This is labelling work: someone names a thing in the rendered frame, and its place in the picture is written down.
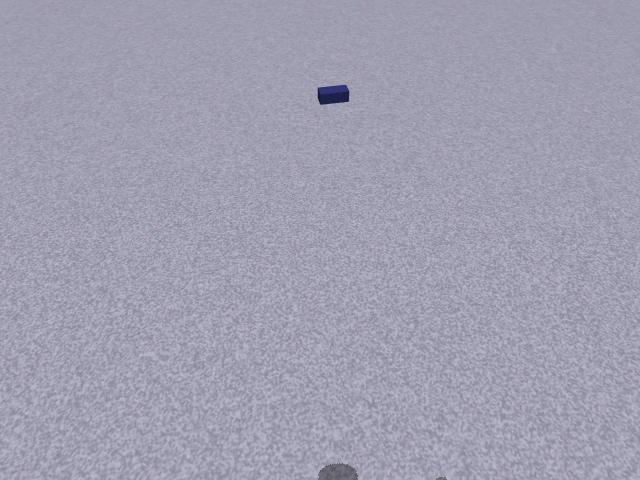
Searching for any carton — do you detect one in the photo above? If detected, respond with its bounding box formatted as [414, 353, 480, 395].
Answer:
[318, 85, 349, 105]

